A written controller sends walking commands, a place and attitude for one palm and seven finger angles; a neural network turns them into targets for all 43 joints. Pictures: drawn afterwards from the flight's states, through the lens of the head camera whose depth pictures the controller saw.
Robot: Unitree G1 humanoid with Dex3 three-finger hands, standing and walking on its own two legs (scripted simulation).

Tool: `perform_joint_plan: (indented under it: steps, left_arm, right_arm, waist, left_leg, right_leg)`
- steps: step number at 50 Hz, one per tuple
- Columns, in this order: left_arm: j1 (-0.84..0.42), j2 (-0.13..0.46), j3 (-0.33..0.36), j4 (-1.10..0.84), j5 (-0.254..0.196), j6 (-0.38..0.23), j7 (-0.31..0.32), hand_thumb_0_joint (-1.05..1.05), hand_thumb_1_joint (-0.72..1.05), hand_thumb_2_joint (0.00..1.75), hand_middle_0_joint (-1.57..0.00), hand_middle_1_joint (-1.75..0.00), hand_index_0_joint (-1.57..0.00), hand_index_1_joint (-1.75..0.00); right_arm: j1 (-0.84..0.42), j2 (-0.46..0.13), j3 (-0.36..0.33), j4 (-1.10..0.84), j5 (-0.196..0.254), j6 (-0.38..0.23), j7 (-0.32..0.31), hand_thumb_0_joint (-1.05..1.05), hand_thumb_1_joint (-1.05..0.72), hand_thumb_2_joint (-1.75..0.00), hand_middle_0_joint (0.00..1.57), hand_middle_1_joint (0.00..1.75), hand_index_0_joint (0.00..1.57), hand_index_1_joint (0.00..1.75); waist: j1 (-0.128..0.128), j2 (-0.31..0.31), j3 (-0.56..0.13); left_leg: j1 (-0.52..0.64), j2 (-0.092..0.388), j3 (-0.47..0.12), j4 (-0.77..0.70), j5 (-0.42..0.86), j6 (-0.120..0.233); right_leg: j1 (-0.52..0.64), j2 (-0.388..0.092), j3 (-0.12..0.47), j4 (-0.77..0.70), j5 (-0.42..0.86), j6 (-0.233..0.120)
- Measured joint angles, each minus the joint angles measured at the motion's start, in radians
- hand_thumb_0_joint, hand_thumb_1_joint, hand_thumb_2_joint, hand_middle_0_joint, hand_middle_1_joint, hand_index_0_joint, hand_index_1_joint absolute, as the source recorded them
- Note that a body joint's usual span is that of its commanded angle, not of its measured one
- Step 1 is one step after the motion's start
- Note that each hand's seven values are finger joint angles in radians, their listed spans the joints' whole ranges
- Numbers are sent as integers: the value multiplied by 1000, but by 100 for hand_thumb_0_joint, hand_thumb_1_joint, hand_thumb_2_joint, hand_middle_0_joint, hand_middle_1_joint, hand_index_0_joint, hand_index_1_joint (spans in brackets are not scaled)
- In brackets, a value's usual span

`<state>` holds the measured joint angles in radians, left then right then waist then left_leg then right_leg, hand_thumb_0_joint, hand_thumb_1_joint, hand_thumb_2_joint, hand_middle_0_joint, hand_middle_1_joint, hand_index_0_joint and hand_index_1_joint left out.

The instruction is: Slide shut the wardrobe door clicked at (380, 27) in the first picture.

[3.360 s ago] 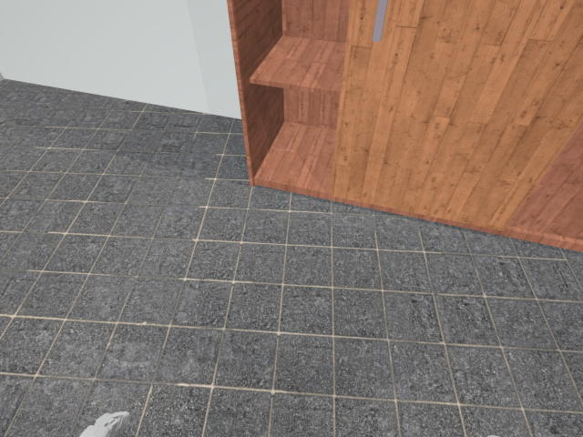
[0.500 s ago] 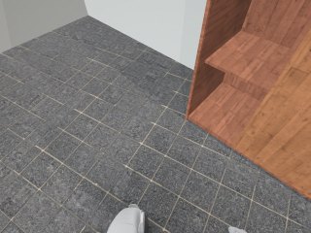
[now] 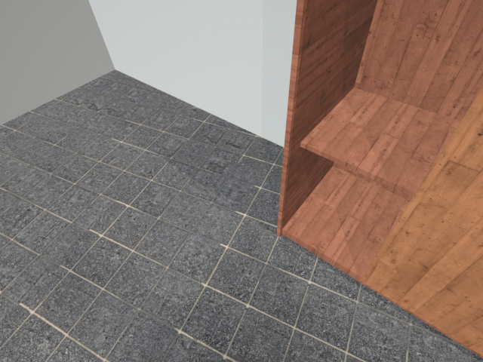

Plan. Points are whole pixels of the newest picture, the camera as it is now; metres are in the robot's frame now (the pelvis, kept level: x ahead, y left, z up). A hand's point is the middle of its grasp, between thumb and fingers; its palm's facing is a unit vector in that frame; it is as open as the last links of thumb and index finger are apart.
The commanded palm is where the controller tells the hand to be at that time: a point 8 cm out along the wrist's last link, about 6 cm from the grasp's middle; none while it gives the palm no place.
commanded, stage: turn to face it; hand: right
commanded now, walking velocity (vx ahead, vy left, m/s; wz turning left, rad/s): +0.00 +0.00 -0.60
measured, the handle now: out of the picture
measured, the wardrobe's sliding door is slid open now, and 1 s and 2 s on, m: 0.39 0.39 0.39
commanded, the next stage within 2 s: take the last steps up to it in 0.90 s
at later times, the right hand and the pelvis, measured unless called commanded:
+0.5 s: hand out of the picture +0.09 -0.21 -0.14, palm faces +0.26 +0.93 -0.27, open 7.4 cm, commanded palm none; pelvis +0.02 +0.02 +0.01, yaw -15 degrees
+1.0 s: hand out of the picture -0.07 -0.15 -0.16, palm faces +0.54 +0.81 -0.24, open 7.4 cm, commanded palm none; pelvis +0.01 +0.04 +0.01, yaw -31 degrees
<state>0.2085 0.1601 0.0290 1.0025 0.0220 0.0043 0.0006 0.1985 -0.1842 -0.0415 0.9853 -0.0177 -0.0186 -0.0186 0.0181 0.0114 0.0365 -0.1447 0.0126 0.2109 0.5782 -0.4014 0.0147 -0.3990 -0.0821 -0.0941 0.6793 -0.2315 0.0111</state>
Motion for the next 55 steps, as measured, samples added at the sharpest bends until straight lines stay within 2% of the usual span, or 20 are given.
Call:
perform_joint_plan:
  steps: [1, 3, 6, 9, 13, 17, 24, 27, 28, 30, 31, 34, 37, 41, 46, 48, 50, 51, 52, 55]
  left_arm:
    - [-4, -5, 0, -2, 4, 0, -2, 0, 93, 90, -20, -30, -20, -30]
    - [-15, -8, -4, -17, 6, -2, -4, 0, 92, 90, -20, -30, -20, -30]
    - [-21, -7, -3, -41, 6, -3, 3, 0, 92, 90, -20, -30, -20, -30]
    - [-17, 0, 2, -49, 4, 1, 8, 0, 92, 90, -20, -30, -20, -30]
    - [0, 11, 9, -51, 1, 7, 5, 0, 92, 90, -20, -30, -20, -30]
    - [16, 20, 19, -52, 3, 16, -1, 0, 91, 90, -20, -30, -20, -30]
    - [23, 50, 38, -58, 7, 36, -4, 0, 91, 90, -20, -30, -20, -30]
    - [24, 69, 49, -62, 4, 49, -7, 0, 91, 90, -20, -30, -20, -30]
    - [26, 74, 53, -65, 1, 53, -8, 1, 91, 90, -20, -30, -20, -30]
    - [16, 90, 65, -60, 2, 64, -6, 1, 91, 90, -20, -30, -20, -30]
    - [16, 97, 69, -60, 5, 67, -8, 1, 91, 90, -20, -30, -20, -30]
    - [14, 107, 72, -62, 9, 71, -17, 1, 91, 90, -20, -30, -20, -30]
    - [12, 106, 68, -64, 7, 69, -21, 1, 91, 90, -20, -30, -20, -30]
    - [-7, 103, 59, -54, 5, 80, -19, 1, 91, 90, -20, -30, -20, -30]
    - [-60, 91, 40, -48, -3, 77, -13, 1, 91, 90, -20, -30, -20, -30]
    - [-80, 84, 31, -53, -7, 67, -10, 1, 91, 90, -20, -30, -20, -30]
    - [-93, 78, 22, -61, -8, 51, -9, 1, 91, 90, -20, -30, -20, -30]
    - [-100, 69, 19, -62, -5, 40, -8, 1, 91, 90, -20, -30, -20, -30]
    - [-106, 57, 13, -61, -3, 33, -7, 1, 91, 90, -20, -30, -20, -30]
    - [-101, 31, -6, -60, 3, 18, -1, 0, 91, 90, -20, -30, -20, -30]
  right_arm:
    - [1, -6, -4, -2, 4, 6, -1, 0, -91, -90, 20, 30, 20, 30]
    - [1, -13, -9, -8, 11, 24, -5, 0, -91, -90, 20, 30, 20, 30]
    - [-4, -20, -17, -10, 6, 47, -4, 0, -91, -90, 20, 30, 20, 30]
    - [-11, -30, -28, -21, 4, 53, 3, 0, -91, -90, 20, 30, 20, 30]
    - [-15, -49, -40, -37, 2, 59, 4, 0, -91, -90, 20, 30, 20, 30]
    - [-25, -62, -48, -49, 2, 67, 2, 0, -91, -90, 20, 30, 20, 30]
    - [-61, -54, -37, -82, 10, 67, -1, 0, -91, -90, 20, 30, 19, 30]
    - [-60, -41, -26, -105, 14, 54, 0, 0, -91, -90, 20, 30, 20, 30]
    - [-53, -39, -23, -114, 11, 46, 0, 0, -91, -90, 20, 30, 20, 30]
    - [-47, -20, -10, -117, 4, 45, -2, 0, -91, -90, 20, 30, 20, 30]
    - [-41, -12, -4, -118, 3, 47, -2, 0, -91, -90, 20, 30, 20, 30]
    - [-17, 0, 2, -116, 4, 47, -4, 0, -90, -90, 20, 30, 20, 30]
    - [-4, 4, 5, -109, 2, 38, -4, 0, -90, -90, 20, 30, 20, 30]
    - [16, 9, 10, -102, -3, 27, 0, 0, -90, -90, 20, 30, 20, 30]
    - [47, -1, 9, -75, -11, 27, 5, 0, -90, -90, 20, 30, 20, 30]
    - [60, -13, 4, -59, -12, 30, 5, 0, -90, -90, 20, 30, 20, 30]
    - [76, -29, -2, -41, -7, 37, 4, 0, -90, -90, 20, 30, 20, 30]
    - [81, -42, -7, -31, -1, 43, 4, 0, -90, -90, 20, 30, 20, 30]
    - [81, -57, -11, -19, 2, 52, 2, 0, -90, -90, 20, 30, 20, 30]
    - [90, -81, -19, 11, -2, 76, 3, 0, -90, -90, 20, 30, 20, 30]
  waist:
    - [-2, 23, 2]
    - [-11, 39, 15]
    - [-4, 27, 32]
    - [-4, 16, 42]
    - [-2, 6, 36]
    - [6, -1, 25]
    - [30, -26, 21]
    - [30, -41, 12]
    - [25, -40, 5]
    - [23, -66, 12]
    - [25, -73, 12]
    - [25, -67, 12]
    - [24, -50, 19]
    - [6, -33, 30]
    - [-28, -11, 49]
    - [-39, -1, 53]
    - [-44, 5, 51]
    - [-46, 19, 51]
    - [-52, 40, 54]
    - [-62, 60, 41]
  left_leg:
    - [-22, 28, 2, 64, -27, -11]
    - [-111, 39, -50, 276, -142, -38]
    - [-233, 33, -117, 503, -151, -56]
    - [-310, 47, -165, 552, -68, -69]
    - [-346, 65, -205, 510, 6, -87]
    - [-332, 64, -220, 431, 17, -98]
    - [-250, 16, -221, 236, -22, -86]
    - [-162, -5, -213, 46, 48, -71]
    - [-132, -2, -211, -27, 58, -49]
    - [-130, -4, -181, -16, 82, -10]
    - [-120, 3, -163, -22, 93, -1]
    - [-83, 26, -126, -65, 118, 7]
    - [-60, 47, -93, -88, 125, 11]
    - [-57, 69, -52, -89, 121, 11]
    - [-78, 95, -18, -63, 111, -2]
    - [-89, 105, -5, -42, 103, -13]
    - [-106, 113, 11, -3, 85, -29]
    - [-123, 125, 7, 36, 71, -38]
    - [-147, 129, -25, 96, 11, -46]
    - [-221, 96, -110, 310, -96, -51]
  right_leg:
    - [4, 23, -5, 2, -29, -32]
    - [0, 42, -8, 16, -54, -71]
    - [17, 57, 10, -37, -25, -84]
    - [43, 75, 33, -119, 19, -90]
    - [65, 95, 69, -191, 60, -89]
    - [70, 114, 112, -218, 79, -82]
    - [46, 147, 193, -205, 93, -51]
    - [19, 167, 227, -169, 86, -27]
    - [-4, 175, 228, -131, 56, -21]
    - [-64, 173, 218, 41, -108, -5]
    - [-95, 172, 204, 145, -144, -1]
    - [-148, 144, 150, 384, -142, 16]
    - [-135, 104, 124, 452, -126, 34]
    - [-72, 67, 114, 381, -157, 45]
    - [42, 57, 83, 165, -223, 38]
    - [94, 64, 65, 58, -206, 30]
    - [163, 68, 46, -94, -103, 19]
    - [180, 77, 41, -133, -90, -14]
    - [181, 89, 37, -129, -96, -33]
    - [203, 92, 37, -147, -105, -50]
